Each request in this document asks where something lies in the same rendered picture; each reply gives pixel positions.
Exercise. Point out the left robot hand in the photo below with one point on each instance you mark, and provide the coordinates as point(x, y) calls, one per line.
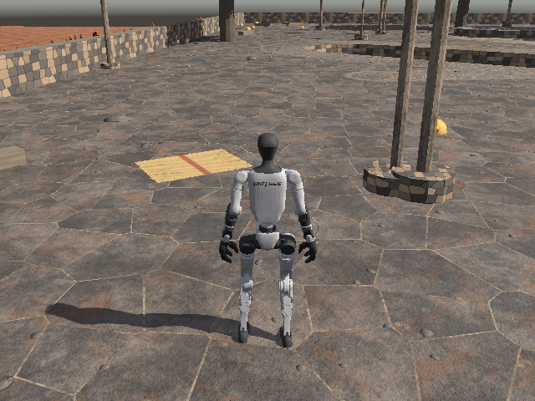
point(224, 251)

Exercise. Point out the robot head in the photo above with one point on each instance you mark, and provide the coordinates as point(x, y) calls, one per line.
point(267, 144)

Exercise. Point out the robot right upper arm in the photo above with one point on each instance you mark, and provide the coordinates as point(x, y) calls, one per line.
point(293, 177)

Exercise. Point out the right robot forearm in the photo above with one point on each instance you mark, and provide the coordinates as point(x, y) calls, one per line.
point(306, 226)

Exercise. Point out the robot left thigh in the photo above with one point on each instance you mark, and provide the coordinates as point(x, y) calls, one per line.
point(247, 248)

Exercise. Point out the robot left upper arm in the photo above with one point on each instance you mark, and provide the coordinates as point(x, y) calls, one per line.
point(237, 191)

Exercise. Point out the right robot hand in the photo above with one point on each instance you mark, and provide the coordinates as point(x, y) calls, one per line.
point(312, 250)

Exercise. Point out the left robot forearm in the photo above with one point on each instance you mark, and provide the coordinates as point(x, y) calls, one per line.
point(229, 226)

